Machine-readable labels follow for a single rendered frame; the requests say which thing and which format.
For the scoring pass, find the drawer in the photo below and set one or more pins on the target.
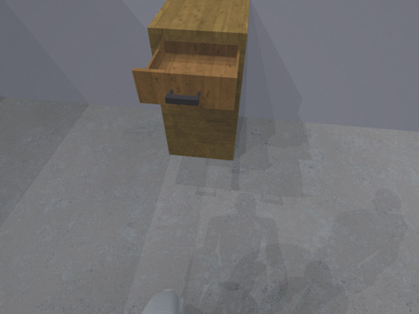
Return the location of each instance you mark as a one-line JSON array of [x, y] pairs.
[[188, 67]]

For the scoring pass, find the cabinet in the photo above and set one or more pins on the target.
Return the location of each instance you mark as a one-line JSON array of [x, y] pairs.
[[193, 131]]

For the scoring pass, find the handle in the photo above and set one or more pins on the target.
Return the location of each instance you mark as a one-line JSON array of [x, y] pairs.
[[181, 99]]

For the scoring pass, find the left robot thigh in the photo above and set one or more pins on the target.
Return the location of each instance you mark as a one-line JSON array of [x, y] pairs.
[[167, 302]]

